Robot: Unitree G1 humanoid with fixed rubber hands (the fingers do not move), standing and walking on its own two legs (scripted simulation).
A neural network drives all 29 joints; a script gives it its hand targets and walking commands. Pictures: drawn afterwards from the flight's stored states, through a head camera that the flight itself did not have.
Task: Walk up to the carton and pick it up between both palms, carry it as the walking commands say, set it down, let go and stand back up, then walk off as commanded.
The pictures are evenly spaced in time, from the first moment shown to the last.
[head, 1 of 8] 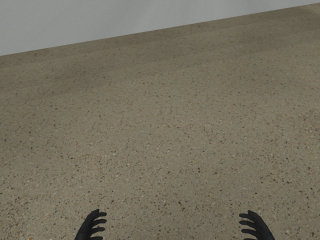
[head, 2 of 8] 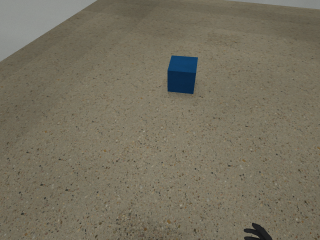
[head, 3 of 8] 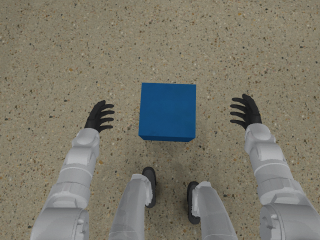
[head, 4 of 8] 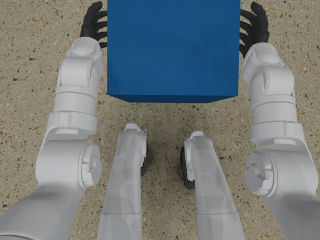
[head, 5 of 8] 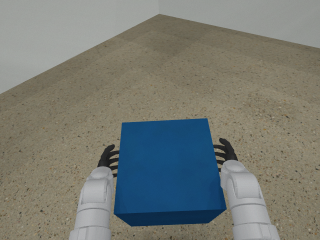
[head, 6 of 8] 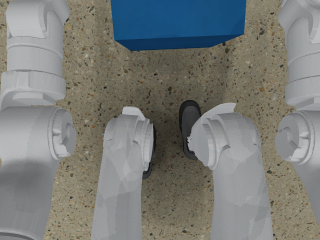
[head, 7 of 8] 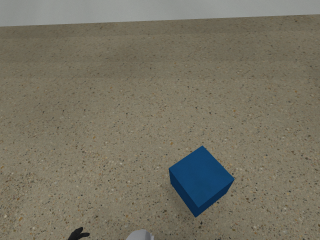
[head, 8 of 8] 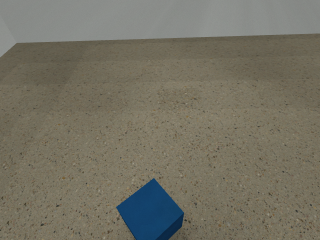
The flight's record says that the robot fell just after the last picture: no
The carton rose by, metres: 0.68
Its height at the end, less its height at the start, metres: +0.00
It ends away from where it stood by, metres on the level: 0.13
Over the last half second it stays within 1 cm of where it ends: yes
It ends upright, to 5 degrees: yes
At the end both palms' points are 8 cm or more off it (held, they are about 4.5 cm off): yes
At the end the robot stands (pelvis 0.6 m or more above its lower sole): yes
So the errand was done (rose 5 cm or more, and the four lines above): yes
